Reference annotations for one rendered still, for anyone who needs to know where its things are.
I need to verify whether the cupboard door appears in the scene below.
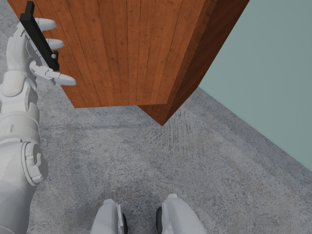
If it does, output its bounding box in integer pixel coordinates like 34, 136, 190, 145
7, 0, 205, 108

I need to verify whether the right robot thigh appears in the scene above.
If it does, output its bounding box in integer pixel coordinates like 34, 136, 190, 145
162, 198, 207, 234

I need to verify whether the robot left hand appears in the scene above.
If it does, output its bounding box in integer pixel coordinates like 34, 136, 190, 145
6, 18, 77, 86

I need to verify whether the robot left upper arm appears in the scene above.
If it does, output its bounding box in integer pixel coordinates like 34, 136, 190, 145
0, 141, 48, 234

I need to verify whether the handle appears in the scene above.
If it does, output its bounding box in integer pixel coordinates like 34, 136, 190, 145
19, 1, 59, 71

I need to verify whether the robot left forearm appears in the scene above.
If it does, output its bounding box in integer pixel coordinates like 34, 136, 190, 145
0, 71, 40, 147

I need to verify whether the robot right shin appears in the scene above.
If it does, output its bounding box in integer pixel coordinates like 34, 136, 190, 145
161, 194, 177, 234

